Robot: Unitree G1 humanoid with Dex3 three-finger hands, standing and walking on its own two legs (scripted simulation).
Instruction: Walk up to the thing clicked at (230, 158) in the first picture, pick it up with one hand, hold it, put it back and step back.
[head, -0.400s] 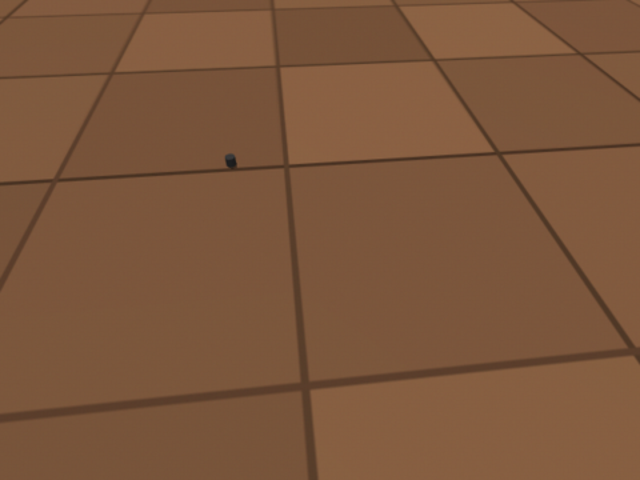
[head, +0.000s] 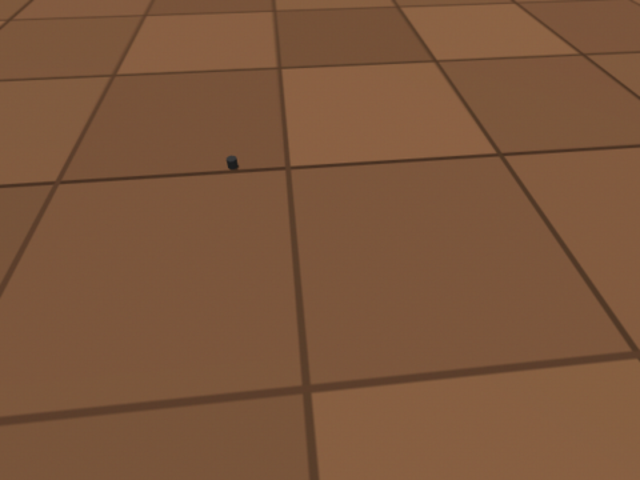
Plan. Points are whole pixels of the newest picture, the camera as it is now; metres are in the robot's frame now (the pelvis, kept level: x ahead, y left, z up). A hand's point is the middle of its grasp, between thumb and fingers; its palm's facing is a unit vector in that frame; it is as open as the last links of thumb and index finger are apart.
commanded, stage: stand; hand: left
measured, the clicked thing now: (232, 162) +1.67 +0.51 -0.76
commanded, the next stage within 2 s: walk up in 0.72 s
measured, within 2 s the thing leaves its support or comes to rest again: neither
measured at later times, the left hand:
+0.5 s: hand out of the picture +0.07 +0.25 -0.16, palm faces -0.04 -0.94 -0.34, open 7.4 cm
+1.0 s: hand out of the picture +0.08 +0.35 -0.15, palm faces +0.26 -0.91 -0.33, open 7.4 cm
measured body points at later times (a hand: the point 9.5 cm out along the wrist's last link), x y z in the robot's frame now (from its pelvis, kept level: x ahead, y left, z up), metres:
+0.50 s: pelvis +0.00 +0.00 +0.00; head +0.02 +0.00 +0.45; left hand +0.08 +0.30 -0.13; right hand +0.07 -0.30 -0.13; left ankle +0.00 +0.12 -0.75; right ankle +0.00 -0.12 -0.75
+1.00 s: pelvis +0.06 +0.03 -0.01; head +0.04 +0.07 +0.44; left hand +0.07 +0.39 -0.13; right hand +0.23 -0.28 -0.08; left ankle +0.12 +0.19 -0.72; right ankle +0.00 -0.12 -0.75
